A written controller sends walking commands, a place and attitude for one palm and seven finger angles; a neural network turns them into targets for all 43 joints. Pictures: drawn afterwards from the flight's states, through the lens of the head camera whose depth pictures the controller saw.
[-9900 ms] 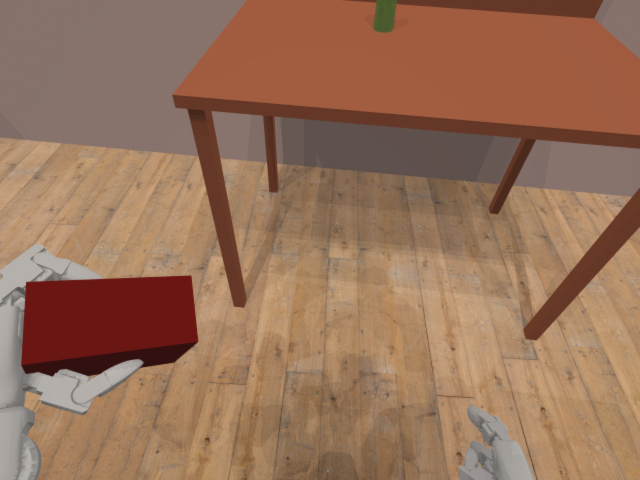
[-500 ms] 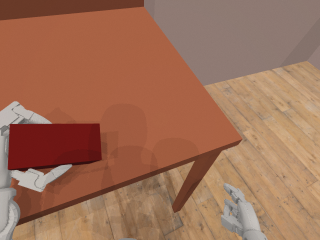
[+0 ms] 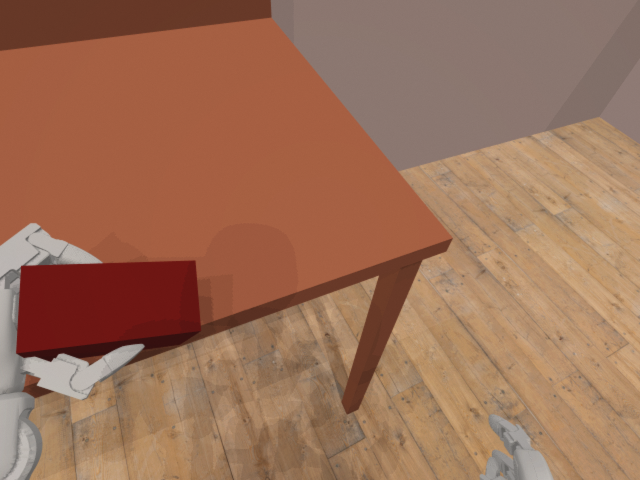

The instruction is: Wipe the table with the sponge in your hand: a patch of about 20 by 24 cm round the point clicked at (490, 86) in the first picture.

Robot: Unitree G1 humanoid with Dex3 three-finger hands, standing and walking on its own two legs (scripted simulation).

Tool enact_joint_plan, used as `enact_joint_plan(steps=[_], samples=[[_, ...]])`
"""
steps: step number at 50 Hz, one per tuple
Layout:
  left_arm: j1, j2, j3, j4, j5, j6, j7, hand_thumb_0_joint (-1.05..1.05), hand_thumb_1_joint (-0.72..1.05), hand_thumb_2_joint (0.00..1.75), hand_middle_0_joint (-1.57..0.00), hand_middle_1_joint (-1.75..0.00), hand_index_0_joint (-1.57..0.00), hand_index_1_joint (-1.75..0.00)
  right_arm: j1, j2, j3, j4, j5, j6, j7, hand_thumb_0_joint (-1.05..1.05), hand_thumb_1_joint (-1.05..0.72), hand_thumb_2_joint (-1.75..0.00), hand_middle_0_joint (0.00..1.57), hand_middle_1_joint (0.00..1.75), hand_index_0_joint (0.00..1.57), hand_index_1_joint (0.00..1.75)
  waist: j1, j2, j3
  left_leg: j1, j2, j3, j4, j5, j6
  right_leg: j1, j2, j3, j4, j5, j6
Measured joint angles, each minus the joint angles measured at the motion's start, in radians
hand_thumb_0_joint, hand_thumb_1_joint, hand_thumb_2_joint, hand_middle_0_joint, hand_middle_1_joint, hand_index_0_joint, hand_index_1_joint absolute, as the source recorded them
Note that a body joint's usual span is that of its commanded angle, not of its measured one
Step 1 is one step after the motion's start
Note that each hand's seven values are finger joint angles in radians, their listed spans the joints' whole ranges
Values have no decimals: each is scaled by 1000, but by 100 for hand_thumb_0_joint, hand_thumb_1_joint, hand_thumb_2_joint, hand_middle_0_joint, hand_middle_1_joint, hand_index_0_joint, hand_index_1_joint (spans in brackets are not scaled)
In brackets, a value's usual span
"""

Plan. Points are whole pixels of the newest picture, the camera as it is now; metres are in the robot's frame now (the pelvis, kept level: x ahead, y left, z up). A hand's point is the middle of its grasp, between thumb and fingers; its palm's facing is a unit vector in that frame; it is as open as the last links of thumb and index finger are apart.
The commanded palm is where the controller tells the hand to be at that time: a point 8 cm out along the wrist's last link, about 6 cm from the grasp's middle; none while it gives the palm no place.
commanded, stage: come to a stop and stand still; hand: left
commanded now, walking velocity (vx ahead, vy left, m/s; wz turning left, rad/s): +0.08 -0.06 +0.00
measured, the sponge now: (141, 310) +0.24 +0.19 +0.14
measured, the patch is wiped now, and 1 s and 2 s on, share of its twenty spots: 0.00 0.00 0.00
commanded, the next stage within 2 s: look again from close up in 0.68 s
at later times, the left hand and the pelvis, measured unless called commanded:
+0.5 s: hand (55, 297) +0.23 +0.25 +0.18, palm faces +0.46 -0.82 -0.34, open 10.2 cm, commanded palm +0.15 +0.27 +0.18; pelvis -0.02 -0.01 +0.00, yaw -1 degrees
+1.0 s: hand (79, 320) +0.22 +0.24 +0.16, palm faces +0.37 -0.88 -0.31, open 10.2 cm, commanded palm +0.16 +0.27 +0.18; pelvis -0.01 +0.00 +0.01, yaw -1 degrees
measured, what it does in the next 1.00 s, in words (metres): stands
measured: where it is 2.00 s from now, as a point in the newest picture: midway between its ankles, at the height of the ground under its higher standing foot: outside the picture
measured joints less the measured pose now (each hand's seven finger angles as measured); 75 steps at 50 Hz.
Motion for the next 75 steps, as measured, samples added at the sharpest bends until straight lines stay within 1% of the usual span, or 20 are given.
enact_joint_plan(steps=[2, 6, 9, 16, 18, 20, 23, 27, 30, 32, 36, 39, 43, 47, 57, 65, 67, 69, 72, 75], samples=[[-13, 15, 13, 4, 0, -2, 2, -1, -52, 101, -73, -134, -76, -133, -12, 12, -1, -3, 7, 3, 0, 2, -90, -90, 20, 30, 20, 30, -1, -22, 19, 16, -10, 16, -2, 10, 12, 13, -8, 16, -3, 9, 6], [10, 53, 49, -7, 7, 1, -14, -1, -52, 101, -73, -134, -76, -133, -12, 36, 6, -43, 13, 1, 16, 2, -90, -90, 20, 30, 20, 30, -29, -19, 29, 26, -5, 11, 11, 11, 11, 42, -4, 10, -28, 26, 7], [34, 70, 63, -19, 6, -7, -23, -1, -52, 101, -73, -134, -76, -133, -7, 52, 15, -52, 12, -1, 29, 1, -90, -90, 20, 30, 20, 30, -27, -10, 25, 29, 3, 4, 17, 9, 8, 57, 4, 2, -45, 36, 4], [47, 22, 38, 26, 10, -6, -25, -1, -52, 101, -73, -134, -76, -133, 20, 66, 37, -33, 9, 3, 33, 1, -90, -90, 20, 30, 21, 30, 20, 16, -13, 43, 14, -8, 19, -1, 1, 78, 14, -11, -51, 27, -6], [-99, 77, 57, 114, 73, -37, -61, -1, -52, 101, -73, -134, -76, -133, 40, 67, 38, -23, -4, -38, 27, 1, -90, -90, 20, 30, 21, 30, 67, 13, 0, 23, 18, -22, 38, -3, -5, 65, 16, -25, -37, 22, -12], [-212, 104, 95, 202, 55, -62, -57, -1, -52, 101, -73, -134, -76, -133, 15, 66, 54, -3, -2, -53, 39, 1, -90, -90, 20, 30, 21, 30, 87, 4, 23, 22, 23, -21, 31, 8, -18, 59, 21, -24, -40, 31, -22], [-239, 55, 104, 221, 18, -46, -28, -1, -52, 101, -73, -134, -75, -133, -21, 53, 50, -19, 6, -64, 64, 1, -90, -90, 20, 30, 21, 30, 69, 20, 49, 32, 26, -4, 8, 24, -19, 60, 26, -7, -55, 51, -24], [-98, -24, 1, 109, 12, -44, -31, -1, -51, 101, -73, -134, -75, -134, -46, 36, 37, -46, 8, -64, 77, 1, -90, -90, 21, 30, 21, 30, 19, 41, 43, 38, 25, 16, -11, 30, -11, 58, 26, 13, -71, 61, -16], [13, -15, -47, 49, 16, -54, -54, -1, -51, 101, -73, -134, -75, -134, -44, 41, 33, -58, 6, -48, 62, 1, -90, -90, 21, 30, 21, 30, -13, 25, 26, 42, 24, 19, -25, 33, -11, 58, 26, 16, -77, 60, -16], [50, 20, -30, 37, 15, -56, -59, -1, -51, 101, -73, -134, -75, -134, -37, 44, 30, -62, 6, -36, 47, 1, -90, -90, 20, 30, 21, 30, -20, 7, 21, 45, 26, 16, -33, 35, -14, 61, 28, 13, -83, 60, -18], [41, 69, 48, 40, -3, -56, -45, -1, -52, 101, -73, -134, -75, -134, -13, 34, 20, -61, 10, -30, 27, 1, -90, -90, 20, 30, 21, 30, -4, -13, 27, 51, 30, 5, -37, 35, -18, 74, 31, 2, -94, 61, -23], [3, 60, 85, 49, -6, -54, -28, -1, -51, 101, -73, -134, -75, -134, -5, 18, 14, -50, 10, -36, 26, 1, -90, -90, 20, 30, 20, 30, 15, -10, 32, 56, 32, 0, -36, 33, -18, 86, 33, -3, -106, 64, -22], [-20, 4, 57, 57, -1, -45, -16, -1, -51, 101, -73, -134, -75, -134, -12, 7, 11, -34, 9, -43, 32, 1, -90, -90, 20, 30, 20, 30, 30, 2, 29, 64, 32, 4, -39, 30, -13, 98, 33, 1, -121, 69, -16], [-17, -31, 0, 67, 10, -25, -20, -1, -51, 101, -72, -134, -75, -134, -31, 18, 19, -35, 6, -40, 36, 1, -90, -90, 20, 30, 20, 30, 27, 2, 30, 72, 28, 9, -46, 32, -8, 107, 30, 6, -131, 73, -10], [-5, 34, 40, 9, 8, -27, -25, -1, -51, 101, -72, -134, -75, -134, -53, 65, 42, -66, 3, -26, 41, 1, -90, -90, 20, 30, 21, 30, 17, -15, 44, 83, 20, 13, -58, 39, 1, 120, 21, 11, -147, 83, 0], [2, 7, 27, 36, 3, -10, -25, -1, -51, 101, -72, -134, -75, -134, -38, 57, 42, -59, 5, -7, 44, 1, -90, -90, 20, 30, 21, 30, 30, -10, 42, 85, 8, 14, -68, 45, 11, 124, 9, 12, -157, 89, 11], [-111, 88, 11, 66, 26, -32, -43, -1, -51, 101, -73, -134, -75, -134, 17, 41, 74, -117, 25, -6, 5, 1, -90, -90, 20, 30, 21, 30, 46, -13, 42, 39, 0, -16, -25, 38, 12, 81, 16, 14, -73, 1, 21], [-226, 157, 63, 115, 46, -64, -35, -1, -52, 101, -73, -134, -75, -134, 18, 55, 86, -100, 6, -26, 25, 1, -90, -90, 20, 30, 20, 30, 63, -43, 46, 19, -19, -15, -10, 36, 6, 42, 6, 8, 9, -78, 1], [-291, 194, 152, 173, 29, -80, -14, -1, -51, 102, -72, -134, -75, -134, -1, 57, 87, -77, -19, -26, 70, 1, -90, -90, 20, 30, 21, 30, 42, -29, 36, -16, -16, -12, 32, 19, -1, 20, 12, 11, 10, 21, -19], [-212, 155, 150, 154, -14, -89, -10, -1, -51, 102, -72, -134, -75, -134, 3, 38, 68, -67, -11, -37, 106, 1, -90, -90, 21, 30, 21, 30, 17, 18, 16, -24, -1, -10, 30, 17, 1, 22, 27, 12, -18, 13, -16]])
